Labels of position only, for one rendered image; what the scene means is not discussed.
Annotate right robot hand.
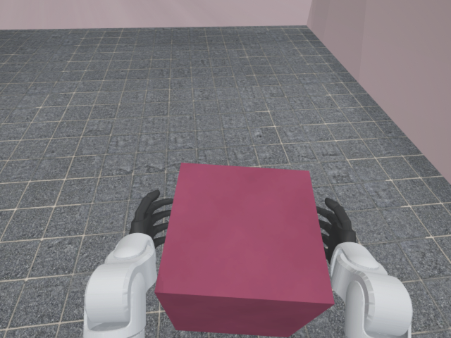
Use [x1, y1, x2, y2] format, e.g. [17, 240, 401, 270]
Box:
[316, 198, 356, 265]

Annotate robot left forearm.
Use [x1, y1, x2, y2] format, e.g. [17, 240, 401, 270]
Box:
[83, 233, 157, 338]

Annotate robot right forearm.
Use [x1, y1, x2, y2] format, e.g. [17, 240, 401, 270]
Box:
[330, 242, 413, 338]

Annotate carton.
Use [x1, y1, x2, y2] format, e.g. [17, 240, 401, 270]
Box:
[154, 163, 335, 337]

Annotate left robot hand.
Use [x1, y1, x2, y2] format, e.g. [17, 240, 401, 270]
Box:
[129, 189, 173, 248]

